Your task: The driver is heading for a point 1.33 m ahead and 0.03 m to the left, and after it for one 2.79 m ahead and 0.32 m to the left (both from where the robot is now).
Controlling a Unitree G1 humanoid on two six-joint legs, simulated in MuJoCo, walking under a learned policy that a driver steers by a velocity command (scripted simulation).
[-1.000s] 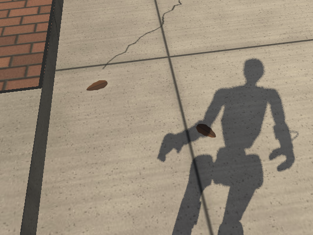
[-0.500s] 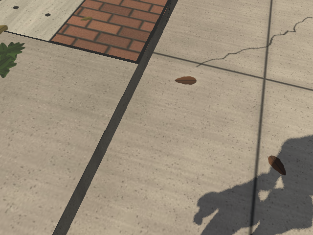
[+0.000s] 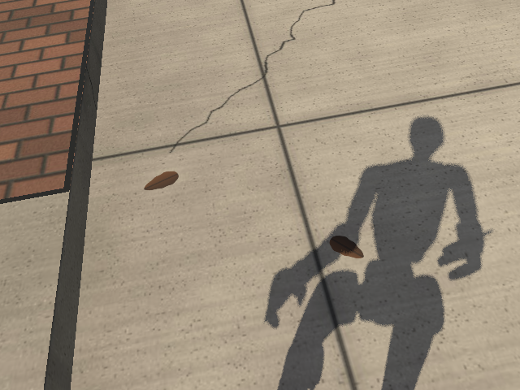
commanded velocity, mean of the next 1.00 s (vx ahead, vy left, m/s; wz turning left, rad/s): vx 0.48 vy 0.00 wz -0.13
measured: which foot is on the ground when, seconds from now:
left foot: up 0.00-0.30, down 0.32-0.66, up 0.68-1.00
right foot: down 0.00-0.32, up 0.34-0.64, down 0.66-1.00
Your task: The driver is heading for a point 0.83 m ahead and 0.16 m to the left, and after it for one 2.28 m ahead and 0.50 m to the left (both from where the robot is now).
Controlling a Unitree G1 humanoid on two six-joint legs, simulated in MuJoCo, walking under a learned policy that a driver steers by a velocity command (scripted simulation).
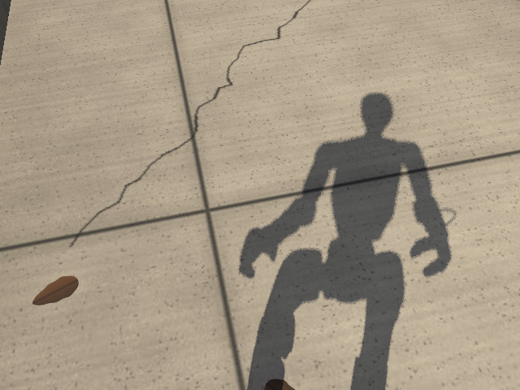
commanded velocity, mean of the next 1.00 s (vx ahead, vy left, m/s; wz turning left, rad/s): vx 0.86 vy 0.00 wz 0.34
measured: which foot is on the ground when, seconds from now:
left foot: up 0.00-0.18, down 0.20-0.62, up 0.64-1.00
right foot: down 0.00-0.18, up 0.20-0.58, down 0.60-1.00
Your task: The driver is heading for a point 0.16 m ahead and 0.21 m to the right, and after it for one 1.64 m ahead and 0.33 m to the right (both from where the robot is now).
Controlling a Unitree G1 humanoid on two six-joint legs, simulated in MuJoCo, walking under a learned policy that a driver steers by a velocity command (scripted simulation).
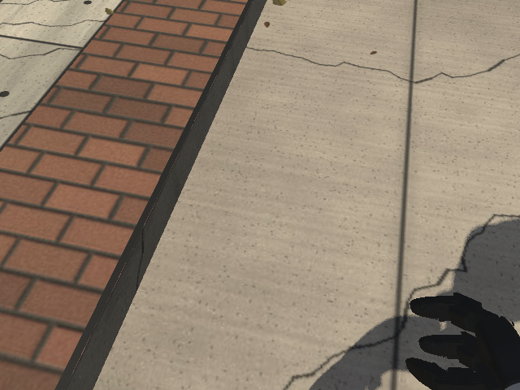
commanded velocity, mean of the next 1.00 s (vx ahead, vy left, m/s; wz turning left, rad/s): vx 0.74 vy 0.00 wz -0.56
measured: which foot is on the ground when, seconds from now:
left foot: up 0.00-0.00, down 0.02-0.44, up 0.46-0.82, down 0.84-1.00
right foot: down 0.00-0.02, up 0.04-0.44, down 0.46-0.84, up 0.86-1.00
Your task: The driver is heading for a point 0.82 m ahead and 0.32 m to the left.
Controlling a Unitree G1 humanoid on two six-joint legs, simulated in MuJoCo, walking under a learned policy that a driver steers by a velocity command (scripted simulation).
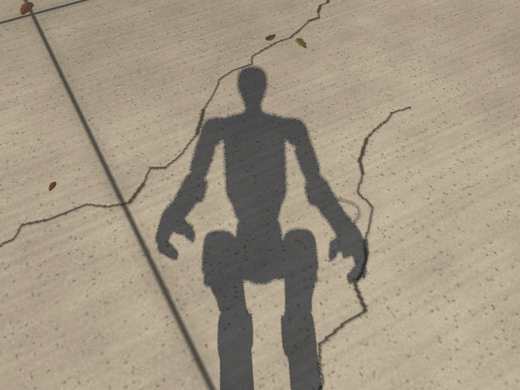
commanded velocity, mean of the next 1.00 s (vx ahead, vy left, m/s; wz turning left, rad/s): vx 0.84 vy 0.00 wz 0.69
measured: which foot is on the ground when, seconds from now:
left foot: down 0.00-0.30, up 0.32-0.72, down 0.74-1.00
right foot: up 0.00-0.28, down 0.30-0.72, up 0.74-1.00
